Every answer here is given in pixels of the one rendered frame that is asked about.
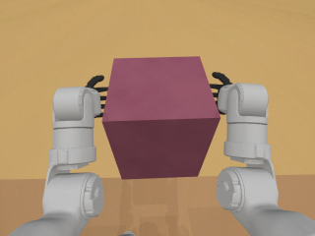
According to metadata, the left robot upper arm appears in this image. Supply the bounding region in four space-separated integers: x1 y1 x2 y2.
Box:
8 172 104 236

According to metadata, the robot right hand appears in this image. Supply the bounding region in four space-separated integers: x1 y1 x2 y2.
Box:
210 72 232 115

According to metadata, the carton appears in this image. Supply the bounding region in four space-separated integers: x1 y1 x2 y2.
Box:
101 56 221 180

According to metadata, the robot left hand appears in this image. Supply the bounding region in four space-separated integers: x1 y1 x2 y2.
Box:
86 75 108 118

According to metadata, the right robot upper arm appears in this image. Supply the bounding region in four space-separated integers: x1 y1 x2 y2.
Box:
216 166 315 236

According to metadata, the robot right forearm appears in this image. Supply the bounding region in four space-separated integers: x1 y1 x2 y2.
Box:
218 83 279 196

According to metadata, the robot left forearm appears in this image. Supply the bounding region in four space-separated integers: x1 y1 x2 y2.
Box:
42 87 101 211

